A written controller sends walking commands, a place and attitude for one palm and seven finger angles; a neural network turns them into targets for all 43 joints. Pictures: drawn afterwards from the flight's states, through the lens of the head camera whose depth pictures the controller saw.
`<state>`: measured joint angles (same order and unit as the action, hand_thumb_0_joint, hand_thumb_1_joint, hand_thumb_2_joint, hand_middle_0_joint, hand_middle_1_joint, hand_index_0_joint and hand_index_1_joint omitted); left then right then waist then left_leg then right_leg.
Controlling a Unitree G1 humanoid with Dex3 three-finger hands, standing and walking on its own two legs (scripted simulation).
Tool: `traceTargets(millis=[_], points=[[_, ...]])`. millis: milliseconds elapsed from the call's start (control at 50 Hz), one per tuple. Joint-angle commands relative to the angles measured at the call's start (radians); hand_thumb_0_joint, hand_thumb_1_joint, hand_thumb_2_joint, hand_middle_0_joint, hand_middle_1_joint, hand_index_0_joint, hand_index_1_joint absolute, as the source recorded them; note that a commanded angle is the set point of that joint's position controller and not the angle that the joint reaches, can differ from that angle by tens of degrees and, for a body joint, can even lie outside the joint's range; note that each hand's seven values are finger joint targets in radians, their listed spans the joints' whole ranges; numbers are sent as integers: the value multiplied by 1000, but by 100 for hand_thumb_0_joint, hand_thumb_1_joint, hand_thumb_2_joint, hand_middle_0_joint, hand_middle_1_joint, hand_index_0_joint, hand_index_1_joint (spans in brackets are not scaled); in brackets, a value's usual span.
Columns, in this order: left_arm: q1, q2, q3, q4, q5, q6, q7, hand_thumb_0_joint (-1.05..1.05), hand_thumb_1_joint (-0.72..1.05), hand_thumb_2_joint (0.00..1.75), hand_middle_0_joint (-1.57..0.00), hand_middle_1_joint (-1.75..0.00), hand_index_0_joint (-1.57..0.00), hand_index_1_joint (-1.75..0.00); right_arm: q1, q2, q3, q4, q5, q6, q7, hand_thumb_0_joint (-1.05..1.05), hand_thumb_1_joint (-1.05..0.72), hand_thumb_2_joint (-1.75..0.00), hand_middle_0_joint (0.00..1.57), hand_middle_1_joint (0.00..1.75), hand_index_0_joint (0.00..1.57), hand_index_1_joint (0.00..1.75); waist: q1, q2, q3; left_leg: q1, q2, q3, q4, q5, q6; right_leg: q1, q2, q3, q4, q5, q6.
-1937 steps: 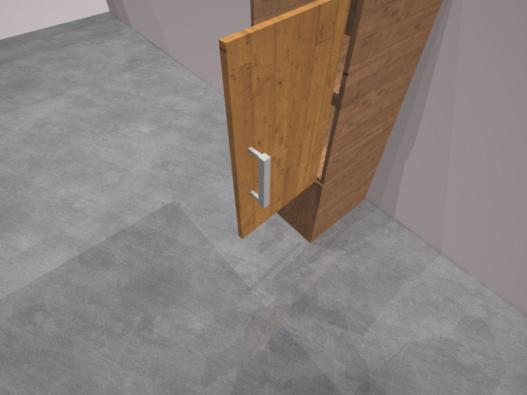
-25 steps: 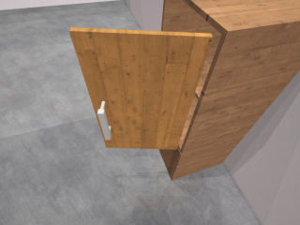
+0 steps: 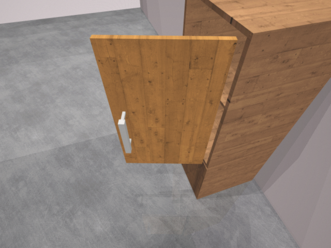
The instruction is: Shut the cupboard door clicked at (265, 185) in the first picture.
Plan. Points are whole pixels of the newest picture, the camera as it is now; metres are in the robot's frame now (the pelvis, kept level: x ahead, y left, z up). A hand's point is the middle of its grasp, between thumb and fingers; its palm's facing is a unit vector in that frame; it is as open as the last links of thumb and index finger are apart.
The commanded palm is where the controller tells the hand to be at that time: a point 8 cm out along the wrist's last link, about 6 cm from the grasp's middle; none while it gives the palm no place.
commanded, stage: look again from close up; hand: left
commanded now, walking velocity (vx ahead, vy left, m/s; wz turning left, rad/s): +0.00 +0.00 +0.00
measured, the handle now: (126, 133) +0.49 +0.18 -0.09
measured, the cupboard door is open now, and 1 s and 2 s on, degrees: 71 71 71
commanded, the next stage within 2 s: raise the hand and make a fist in 0.50 s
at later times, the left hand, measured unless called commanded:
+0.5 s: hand out of the picture +0.03 +0.16 -0.17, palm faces +0.00 -0.98 -0.19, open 7.4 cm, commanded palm none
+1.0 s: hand (112, 242) +0.15 +0.15 -0.09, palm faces +0.07 -1.00 +0.01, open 6.3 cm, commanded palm +0.14 +0.20 -0.07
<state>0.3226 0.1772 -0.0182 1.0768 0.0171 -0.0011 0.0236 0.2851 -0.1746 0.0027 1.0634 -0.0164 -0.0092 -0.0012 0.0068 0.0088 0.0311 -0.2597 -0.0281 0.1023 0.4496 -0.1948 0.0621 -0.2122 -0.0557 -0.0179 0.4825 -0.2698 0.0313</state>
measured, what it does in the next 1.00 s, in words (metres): lowers itself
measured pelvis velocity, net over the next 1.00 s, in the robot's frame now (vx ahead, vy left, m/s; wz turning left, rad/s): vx -0.02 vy -0.05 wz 0.04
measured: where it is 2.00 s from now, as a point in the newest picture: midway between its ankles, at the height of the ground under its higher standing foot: outside the picture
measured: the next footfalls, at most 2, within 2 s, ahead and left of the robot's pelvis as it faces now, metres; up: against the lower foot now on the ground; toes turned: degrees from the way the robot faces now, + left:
none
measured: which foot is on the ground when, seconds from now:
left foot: down 0.00-1.00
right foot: down 0.00-1.00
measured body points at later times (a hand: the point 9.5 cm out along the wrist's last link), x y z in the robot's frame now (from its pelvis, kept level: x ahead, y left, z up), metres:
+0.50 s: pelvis +0.02 -0.01 +0.00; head +0.04 -0.01 +0.45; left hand +0.03 +0.21 -0.16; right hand +0.05 -0.25 -0.15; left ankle +0.03 +0.08 -0.74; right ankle -0.01 -0.14 -0.74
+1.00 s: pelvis -0.02 -0.05 -0.11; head +0.04 -0.04 +0.33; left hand +0.15 +0.20 -0.09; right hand +0.23 -0.30 -0.15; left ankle +0.03 +0.08 -0.74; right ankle -0.01 -0.14 -0.74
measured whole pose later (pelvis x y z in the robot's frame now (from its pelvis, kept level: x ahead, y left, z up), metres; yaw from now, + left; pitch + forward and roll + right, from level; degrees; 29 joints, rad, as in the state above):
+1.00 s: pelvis -0.02 -0.05 -0.11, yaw +2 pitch +15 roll +0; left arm 0.42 0.18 0.18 0.21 -0.31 -0.58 -0.38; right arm 0.13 -0.28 -0.09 0.53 0.02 -0.28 -0.01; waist 0.04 -0.03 -0.16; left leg -1.01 0.04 0.02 1.24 -0.49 -0.01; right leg -0.93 -0.02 -0.07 1.28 -0.61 -0.05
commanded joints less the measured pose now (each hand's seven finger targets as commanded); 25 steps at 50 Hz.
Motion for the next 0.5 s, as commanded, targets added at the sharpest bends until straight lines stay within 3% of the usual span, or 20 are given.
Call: traceTargets(millis=[0, 100, 280, 480], points=[[37, 103, 17, -24, 0, -23, 10, 0, 90, 90, -20, -30, -20, -30, 28, -114, -21, -29, 6, -24, -15, 0, -90, -90, 20, 30, 20, 30, -8, -13, 12, 48, 135, -159, -143, -75, -13, -59, -45, 59, -98, -7, -60], [42, 102, 17, 1, 0, -25, 11, 0, 90, 90, -20, -30, -20, -30, 15, -111, -17, -5, 8, -30, -20, 0, -90, -90, 20, 30, 20, 30, -5, -8, 2, 76, 135, -150, -127, 25, -13, -34, -49, 57, -102, 48, -56], [27, 103, 18, 11, 0, -25, 11, 0, 90, 90, -20, -30, -20, -30, -9, -108, -14, 13, 8, -28, -22, 0, -90, -90, 20, 30, 20, 30, -3, -14, 24, 82, 131, -137, -117, 64, -19, -24, -56, 61, -123, 70, -54], [2, 120, 23, 1, -3, -27, 11, 0, 90, 90, -20, -30, -20, -30, -25, -116, -14, 21, 6, -31, -25, 0, -90, -90, 20, 30, 20, 30, 1, -12, -11, 111, 135, -132, -96, 164, -21, 17, -60, 60, -119, 157, -55]])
